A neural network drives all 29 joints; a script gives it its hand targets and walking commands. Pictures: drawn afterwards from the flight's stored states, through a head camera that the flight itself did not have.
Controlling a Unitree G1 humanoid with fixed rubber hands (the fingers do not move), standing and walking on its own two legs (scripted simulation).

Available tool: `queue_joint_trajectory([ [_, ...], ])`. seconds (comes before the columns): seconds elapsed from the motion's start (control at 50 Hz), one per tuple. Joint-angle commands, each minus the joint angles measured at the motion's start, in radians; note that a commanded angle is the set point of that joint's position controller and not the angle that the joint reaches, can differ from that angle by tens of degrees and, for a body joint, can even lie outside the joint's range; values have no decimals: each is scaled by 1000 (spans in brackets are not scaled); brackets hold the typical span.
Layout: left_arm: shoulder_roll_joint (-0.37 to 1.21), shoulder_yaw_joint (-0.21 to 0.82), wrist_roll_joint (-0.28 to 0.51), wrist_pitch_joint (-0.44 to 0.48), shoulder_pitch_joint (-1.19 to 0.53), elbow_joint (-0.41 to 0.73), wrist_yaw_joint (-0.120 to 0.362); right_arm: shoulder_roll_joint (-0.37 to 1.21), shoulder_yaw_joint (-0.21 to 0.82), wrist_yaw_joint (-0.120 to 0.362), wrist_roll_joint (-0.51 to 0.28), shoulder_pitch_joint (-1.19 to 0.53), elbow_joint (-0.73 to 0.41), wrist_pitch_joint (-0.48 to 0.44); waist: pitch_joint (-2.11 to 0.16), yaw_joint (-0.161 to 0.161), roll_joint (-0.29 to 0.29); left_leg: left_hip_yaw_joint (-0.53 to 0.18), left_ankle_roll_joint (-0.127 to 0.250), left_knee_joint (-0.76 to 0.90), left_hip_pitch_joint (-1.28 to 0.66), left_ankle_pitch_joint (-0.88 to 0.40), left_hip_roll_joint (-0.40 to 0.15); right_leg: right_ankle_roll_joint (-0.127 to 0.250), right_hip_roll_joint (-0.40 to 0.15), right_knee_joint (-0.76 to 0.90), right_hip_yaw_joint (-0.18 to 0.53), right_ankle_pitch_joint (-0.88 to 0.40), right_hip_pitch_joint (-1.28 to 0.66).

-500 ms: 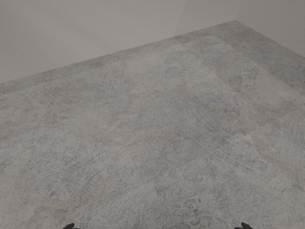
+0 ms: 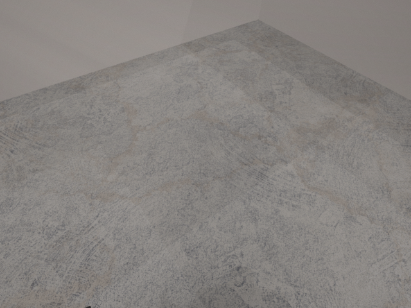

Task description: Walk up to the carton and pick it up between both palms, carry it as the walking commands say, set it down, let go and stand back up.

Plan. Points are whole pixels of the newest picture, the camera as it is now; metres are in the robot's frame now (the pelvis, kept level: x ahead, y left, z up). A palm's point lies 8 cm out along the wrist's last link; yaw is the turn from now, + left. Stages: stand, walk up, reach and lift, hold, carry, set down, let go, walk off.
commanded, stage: walk up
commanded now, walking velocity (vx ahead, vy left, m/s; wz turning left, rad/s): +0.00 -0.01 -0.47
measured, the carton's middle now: out of the picture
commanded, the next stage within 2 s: none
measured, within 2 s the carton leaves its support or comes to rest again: neither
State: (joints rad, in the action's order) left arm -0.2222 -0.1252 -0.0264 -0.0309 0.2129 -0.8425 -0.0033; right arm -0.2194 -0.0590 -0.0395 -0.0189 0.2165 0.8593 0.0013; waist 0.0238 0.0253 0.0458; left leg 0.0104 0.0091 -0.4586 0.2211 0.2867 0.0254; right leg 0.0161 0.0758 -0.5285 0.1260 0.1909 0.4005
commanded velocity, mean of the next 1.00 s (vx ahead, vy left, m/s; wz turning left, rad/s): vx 0.00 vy -0.01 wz -0.50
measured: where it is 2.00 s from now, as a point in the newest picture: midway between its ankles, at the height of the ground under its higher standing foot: outside the picture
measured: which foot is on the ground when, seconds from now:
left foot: down 0.00-0.42, up 0.44-0.82, down 0.84-1.00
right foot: up 0.00-0.40, down 0.42-0.84, up 0.86-1.00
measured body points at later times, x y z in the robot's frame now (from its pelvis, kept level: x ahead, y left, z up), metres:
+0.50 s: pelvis -0.02 -0.03 +0.00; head +0.01 -0.06 +0.44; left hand +0.20 +0.17 -0.11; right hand -0.07 -0.31 -0.15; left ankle -0.03 +0.11 -0.68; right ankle -0.05 -0.13 -0.73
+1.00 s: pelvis -0.01 +0.00 +0.01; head +0.03 +0.02 +0.45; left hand +0.19 +0.20 -0.15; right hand -0.05 -0.29 -0.10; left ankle +0.04 +0.09 -0.73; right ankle -0.09 -0.11 -0.66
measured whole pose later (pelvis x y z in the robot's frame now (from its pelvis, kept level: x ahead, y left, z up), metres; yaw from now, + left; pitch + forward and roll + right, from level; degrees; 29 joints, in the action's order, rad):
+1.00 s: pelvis -0.01 +0.00 +0.01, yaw -33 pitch +1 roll -1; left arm -0.27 -0.10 -0.04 -0.06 0.24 -0.87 0.02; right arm -0.23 -0.04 -0.04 0.01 0.18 0.84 0.00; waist 0.03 0.04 0.05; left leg 0.14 0.03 -0.49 0.24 0.27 -0.06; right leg -0.04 0.02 -1.08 0.06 0.41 0.51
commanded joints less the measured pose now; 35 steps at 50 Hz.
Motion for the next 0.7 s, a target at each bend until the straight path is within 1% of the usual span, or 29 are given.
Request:
queue_joint_trajectory([
  [0.0,-24,-11,-24,10,24,104,-8,-235,-49,-5,33,-28,-93,-15,-40,-18,-292,-362,167,250,-16,-55,-488,-30,-14,-380,-44,408,181],
  [0.02,-90,-15,-18,6,-24,82,-13,-188,-42,-12,40,13,-53,-15,-9,-40,-149,-350,192,237,12,-127,-479,-18,-81,-471,-27,383,160],
  [0.04,-98,-18,-19,1,-13,55,-9,-153,-29,-17,37,-4,-48,-17,15,-15,-105,-248,172,221,4,-202,-412,-21,-86,-545,-39,315,180],
  [0.06,-102,-17,-24,-6,0,32,0,-137,-25,-18,38,-10,-53,-17,17,-6,-96,-165,154,198,-33,-285,-360,-33,-85,-606,-44,262,203],
  [0.08,-99,-14,-21,-13,-3,25,11,-131,-23,-19,40,1,-53,-19,16,-8,-134,-98,139,171,-72,-399,-331,-43,-80,-639,-45,241,227],
  [0.1,-92,-9,-17,-19,-15,20,20,-132,-24,-14,40,21,-53,-22,9,-16,-162,-49,129,150,-107,-493,-310,-47,-72,-643,-52,229,236],
  [0.14,-78,2,-8,-27,-54,25,32,-139,-29,-6,38,72,-47,-24,1,-41,-182,-8,120,127,-169,-596,-308,-51,-65,-603,-64,218,244],
  [0.18,-66,8,-6,-33,-75,31,38,-146,-34,-4,36,98,-43,-25,-3,-57,-197,19,121,109,-197,-629,-317,-52,-69,-525,-82,224,222],
  [0.22,-56,15,-3,-37,-97,50,41,-159,-40,-2,38,102,-42,-25,-2,-66,-220,42,127,95,-189,-635,-330,-49,-79,-426,-107,238,175],
  [0.26,-53,23,0,-36,-107,69,44,-176,-45,2,40,90,-39,-23,-5,-67,-241,70,130,81,-155,-629,-338,-39,-90,-315,-153,251,91],
  [0.3,-56,28,3,-31,-111,87,44,-201,-54,7,42,88,-29,-17,-11,-72,-261,71,136,67,-142,-640,-360,-28,-85,-221,-195,260,23],
  [0.32,-59,29,6,-26,-104,93,45,-213,-59,9,41,86,-24,-14,-18,-71,-269,68,135,54,-140,-641,-372,-22,-79,-174,-212,251,-10],
  [0.34,-59,30,7,-20,-83,89,45,-223,-63,10,38,82,-18,-10,-27,-59,-262,79,123,26,-131,-622,-372,-15,-70,-96,-228,206,-60],
  [0.36,-68,28,3,-10,-42,78,42,-224,-64,11,33,80,-10,-8,-45,-35,-229,109,94,-45,-86,-573,-357,-2,-66,12,-236,114,-165],
  [0.38,-96,18,-7,4,4,65,37,-199,-54,13,28,100,2,-6,-76,-9,-139,156,49,-162,-5,-459,-313,14,-103,126,-203,6,-294],
  [0.4,-172,-6,-6,15,72,63,35,-159,-38,14,35,95,-20,-1,-104,32,59,182,1,-359,199,-120,-243,49,-257,182,-17,-203,-455],
  [0.42,-292,-30,3,14,106,79,27,-100,-22,20,40,65,-92,0,-154,46,286,147,-43,-538,407,375,-137,192,-552,173,348,-580,-475],
  [0.44,-263,-29,1,7,165,48,14,-104,-25,18,44,-23,-110,15,-180,75,174,38,-63,-690,378,376,-152,248,-535,161,286,-638,-428],
  [0.46,-227,-8,-5,7,106,58,3,-107,-22,22,42,-28,-108,14,-139,40,126,15,-78,-711,384,294,-168,226,-467,164,199,-518,-371],
  [0.48,-195,10,-8,6,24,72,-5,-120,-24,23,38,-8,-87,11,-69,3,101,5,-86,-680,373,212,-180,183,-387,185,133,-382,-297],
  [0.5,-182,20,-7,9,-24,86,-9,-129,-27,27,35,12,-71,15,-43,-17,115,10,-90,-656,360,144,-166,155,-327,199,98,-337,-254],
  [0.52,-177,25,-3,13,-50,93,-9,-126,-29,31,38,37,-54,24,-45,-31,109,20,-95,-641,326,109,-147,144,-292,201,66,-340,-219],
  [0.54,-175,25,-1,16,-45,91,-8,-118,-27,33,42,41,-53,30,-54,-30,95,24,-96,-618,310,91,-132,142,-279,199,60,-341,-209],
  [0.58,-177,20,-3,23,-4,75,-6,-104,-22,30,45,24,-61,35,-66,-14,85,20,-93,-564,311,76,-117,150,-282,200,88,-325,-219],
  [0.64,-192,12,-8,23,37,59,-5,-97,-10,21,41,-19,-81,34,-61,6,102,11,-85,-474,320,94,-94,166,-293,204,147,-253,-219],
  [0.68,-199,6,-12,20,44,52,-4,-94,-3,18,37,-38,-90,31,-64,13,113,14,-78,-415,288,117,-73,171,-289,201,173,-221,-196],
])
